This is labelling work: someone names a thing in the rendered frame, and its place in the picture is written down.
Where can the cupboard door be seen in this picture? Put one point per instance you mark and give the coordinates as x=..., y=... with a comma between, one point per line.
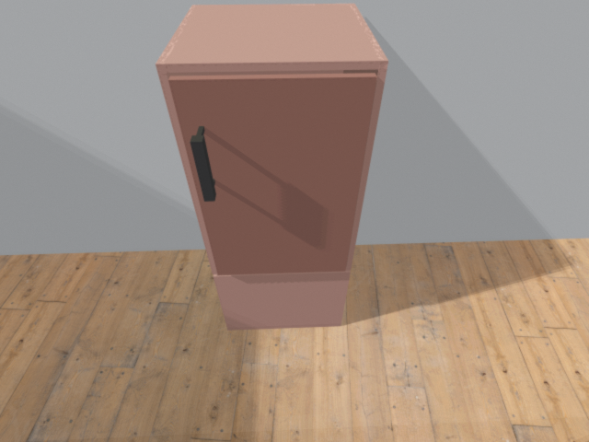
x=286, y=153

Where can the handle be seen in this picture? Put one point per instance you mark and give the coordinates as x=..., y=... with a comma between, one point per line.
x=203, y=167

